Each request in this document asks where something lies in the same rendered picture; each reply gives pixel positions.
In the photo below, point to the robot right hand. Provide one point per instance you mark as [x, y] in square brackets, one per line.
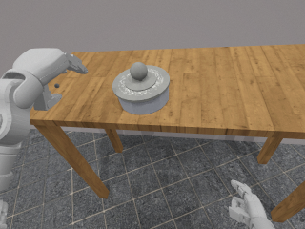
[247, 209]

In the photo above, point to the pot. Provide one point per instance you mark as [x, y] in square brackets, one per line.
[146, 107]

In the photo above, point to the lid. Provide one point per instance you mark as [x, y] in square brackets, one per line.
[152, 86]

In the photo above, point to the table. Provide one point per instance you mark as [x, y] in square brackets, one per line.
[256, 91]

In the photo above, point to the robot left hand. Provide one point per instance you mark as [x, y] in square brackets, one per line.
[46, 64]

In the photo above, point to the knob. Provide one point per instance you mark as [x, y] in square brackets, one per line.
[138, 70]

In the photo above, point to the robot left forearm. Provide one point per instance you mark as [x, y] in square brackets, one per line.
[18, 92]

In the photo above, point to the robot right forearm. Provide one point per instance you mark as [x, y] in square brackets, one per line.
[260, 223]

